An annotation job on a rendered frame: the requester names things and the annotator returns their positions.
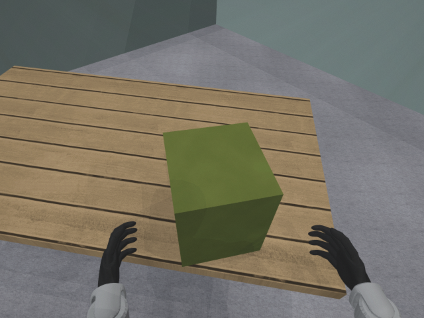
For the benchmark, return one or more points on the robot left forearm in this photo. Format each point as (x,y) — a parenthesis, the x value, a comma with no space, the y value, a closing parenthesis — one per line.
(109,301)

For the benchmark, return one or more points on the carton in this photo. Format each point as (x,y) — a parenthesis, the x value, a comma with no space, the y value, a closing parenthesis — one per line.
(224,192)

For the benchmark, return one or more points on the robot right forearm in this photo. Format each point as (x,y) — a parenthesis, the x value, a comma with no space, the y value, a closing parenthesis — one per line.
(369,301)

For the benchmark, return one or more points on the left robot hand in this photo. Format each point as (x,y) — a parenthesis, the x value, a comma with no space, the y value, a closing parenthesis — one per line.
(112,256)

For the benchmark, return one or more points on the right robot hand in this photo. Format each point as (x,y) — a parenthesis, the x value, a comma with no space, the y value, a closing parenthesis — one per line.
(341,254)

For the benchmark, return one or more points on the table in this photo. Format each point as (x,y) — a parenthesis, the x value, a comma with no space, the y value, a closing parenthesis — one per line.
(81,154)

